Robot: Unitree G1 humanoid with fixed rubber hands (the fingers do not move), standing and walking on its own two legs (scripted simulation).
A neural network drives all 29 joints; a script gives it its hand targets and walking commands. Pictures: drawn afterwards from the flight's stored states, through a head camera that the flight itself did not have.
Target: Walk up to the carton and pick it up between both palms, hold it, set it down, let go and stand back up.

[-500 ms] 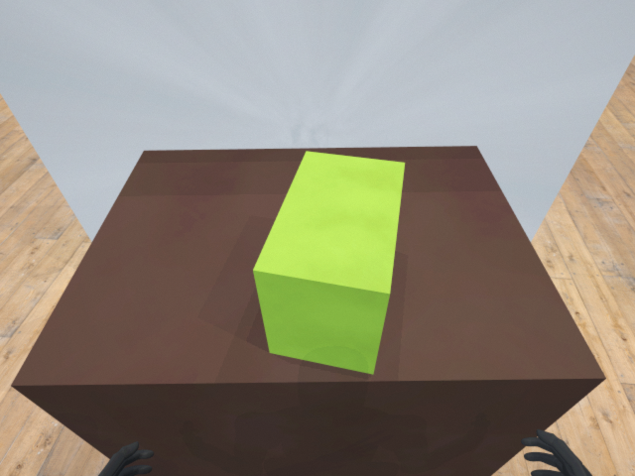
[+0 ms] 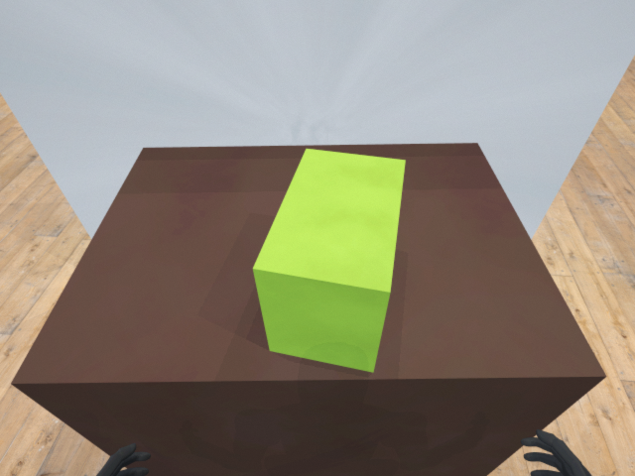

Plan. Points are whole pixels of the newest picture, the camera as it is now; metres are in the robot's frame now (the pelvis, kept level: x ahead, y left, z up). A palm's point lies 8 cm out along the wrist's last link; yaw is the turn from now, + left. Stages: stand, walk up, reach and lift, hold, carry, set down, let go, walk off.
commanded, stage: stand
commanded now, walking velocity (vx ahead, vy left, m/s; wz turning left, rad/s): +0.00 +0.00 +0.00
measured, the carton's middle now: (338, 254) +0.46 +0.01 +0.00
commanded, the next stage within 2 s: none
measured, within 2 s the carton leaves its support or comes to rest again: neither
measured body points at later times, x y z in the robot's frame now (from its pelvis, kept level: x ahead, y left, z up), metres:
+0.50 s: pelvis +0.00 +0.00 +0.00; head -0.01 +0.00 +0.45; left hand +0.11 +0.30 -0.09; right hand +0.15 -0.29 -0.08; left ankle +0.03 +0.13 -0.73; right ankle -0.01 -0.14 -0.73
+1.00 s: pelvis +0.00 +0.00 +0.00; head +0.00 +0.00 +0.45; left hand +0.11 +0.30 -0.09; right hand +0.15 -0.29 -0.08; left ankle +0.03 +0.13 -0.73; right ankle -0.01 -0.14 -0.73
